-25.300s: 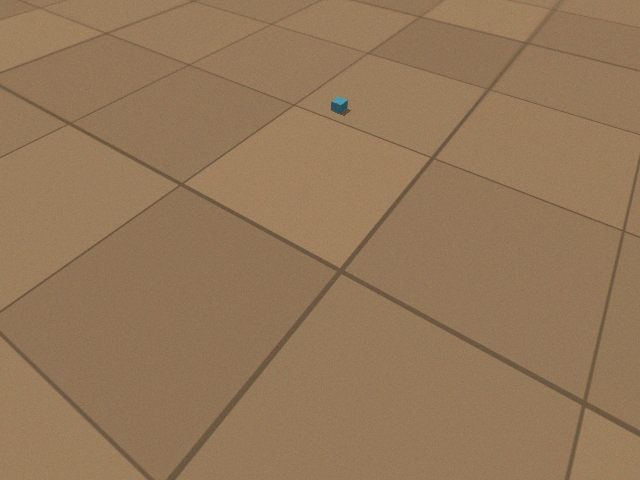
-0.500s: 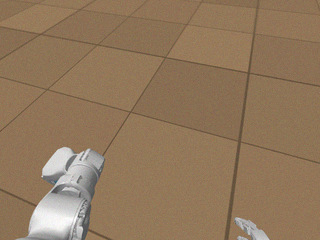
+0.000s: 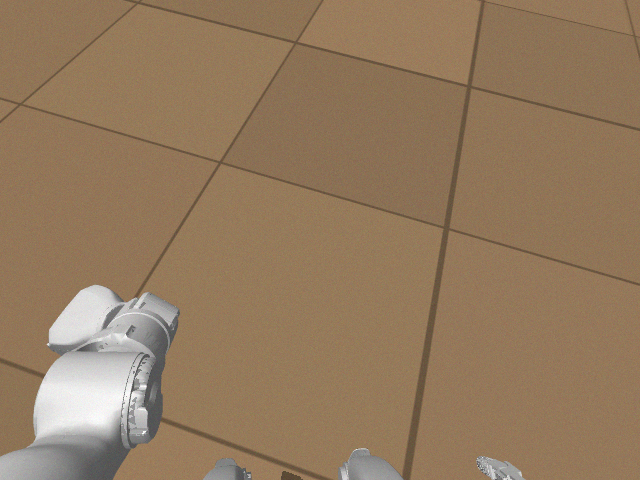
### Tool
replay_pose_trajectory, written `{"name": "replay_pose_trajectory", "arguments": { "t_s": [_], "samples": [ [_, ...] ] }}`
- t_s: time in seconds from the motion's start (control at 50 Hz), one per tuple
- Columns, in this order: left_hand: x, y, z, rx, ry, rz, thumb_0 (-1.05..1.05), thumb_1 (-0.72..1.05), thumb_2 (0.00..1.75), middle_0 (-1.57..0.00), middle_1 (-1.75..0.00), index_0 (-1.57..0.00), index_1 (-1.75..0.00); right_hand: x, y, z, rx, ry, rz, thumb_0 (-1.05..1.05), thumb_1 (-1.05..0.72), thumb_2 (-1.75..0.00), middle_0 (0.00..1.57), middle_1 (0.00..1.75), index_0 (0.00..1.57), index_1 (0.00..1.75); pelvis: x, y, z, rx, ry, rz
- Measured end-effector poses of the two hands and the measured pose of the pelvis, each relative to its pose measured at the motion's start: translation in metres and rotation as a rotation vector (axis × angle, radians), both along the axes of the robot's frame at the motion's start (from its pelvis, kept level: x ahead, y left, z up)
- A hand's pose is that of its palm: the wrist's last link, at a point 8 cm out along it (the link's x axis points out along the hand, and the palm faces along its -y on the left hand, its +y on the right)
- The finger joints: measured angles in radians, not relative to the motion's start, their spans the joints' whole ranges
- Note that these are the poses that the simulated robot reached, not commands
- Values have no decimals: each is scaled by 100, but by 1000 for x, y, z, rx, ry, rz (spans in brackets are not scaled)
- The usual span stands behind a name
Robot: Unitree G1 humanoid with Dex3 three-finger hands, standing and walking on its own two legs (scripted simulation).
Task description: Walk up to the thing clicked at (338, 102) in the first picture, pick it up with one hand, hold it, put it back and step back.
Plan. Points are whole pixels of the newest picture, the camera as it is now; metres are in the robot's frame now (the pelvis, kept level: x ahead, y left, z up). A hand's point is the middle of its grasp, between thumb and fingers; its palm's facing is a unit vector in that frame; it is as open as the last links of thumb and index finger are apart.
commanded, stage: crouch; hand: left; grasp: from above
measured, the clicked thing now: (119, 345) +0.34 +0.26 -0.12
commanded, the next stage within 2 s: lower in 1.48 s
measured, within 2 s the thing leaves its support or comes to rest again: neither
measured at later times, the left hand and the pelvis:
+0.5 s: hand (157, 353) +0.39 +0.27 -0.33, palm faces -0.07 -0.43 -0.90, open 9.6 cm; pelvis -0.07 +0.01 -0.22, yaw -3 degrees
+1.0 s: hand (167, 359) +0.42 +0.29 -0.46, palm faces -0.11 -0.43 -0.90, open 9.6 cm; pelvis -0.07 +0.01 -0.34, yaw -5 degrees
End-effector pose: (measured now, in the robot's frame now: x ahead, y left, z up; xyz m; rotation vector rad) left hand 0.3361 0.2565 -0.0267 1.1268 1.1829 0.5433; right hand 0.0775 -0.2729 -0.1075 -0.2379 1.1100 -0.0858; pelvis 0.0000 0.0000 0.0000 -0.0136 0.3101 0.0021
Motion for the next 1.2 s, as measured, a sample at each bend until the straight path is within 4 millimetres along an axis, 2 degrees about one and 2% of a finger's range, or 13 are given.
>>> {"name": "replay_pose_trajectory", "arguments": {
  "t_s": [0.16,0.32,0.5,0.64,0.74,0.88,1.06,1.2],
  "samples": [
    [8,15,-89,3,-48,32,-1,4,41,-80,-36,-82,-35,-60,2,-65,-10,158,-1,0,-89,-90,19,29,19,30,-29,6,-64,-22,148,-2],
    [28,12,-178,-48,-116,36,-1,5,40,-79,-37,-81,-36,-101,14,-145,1,249,-33,0,-90,-90,20,29,20,30,-54,10,-139,-44,258,-8],
    [49,23,-249,-41,-139,28,-1,5,41,-79,-38,-80,-37,-133,27,-222,31,291,-95,0,-90,-90,20,29,20,30,-69,14,-215,-60,323,-23],
    [56,32,-300,-55,-134,49,-1,6,41,-78,-38,-80,-37,-149,31,-270,55,314,-119,0,-90,-90,20,29,20,30,-72,16,-265,-66,348,-29],
    [63,36,-331,-62,-127,30,0,6,40,-77,-39,-79,-38,-152,31,-293,63,322,-114,0,-90,-90,20,29,20,30,-73,16,-291,-68,353,-31],
    [72,39,-360,-51,-110,16,0,8,40,-76,-40,-78,-38,-155,23,-316,49,334,-87,0,-90,-90,20,29,20,30,-73,16,-319,-66,357,-32],
    [82,39,-391,-44,-105,15,0,8,39,-75,-40,-77,-39,-163,12,-334,37,373,-40,0,-90,-90,19,29,19,29,-74,14,-345,-67,342,-42],
    [88,40,-413,-49,-104,12,0,9,39,-75,-41,-77,-39,-174,12,-342,42,409,-24,0,-90,-90,19,29,19,29,-74,13,-361,-76,331,-54]
  ]
}}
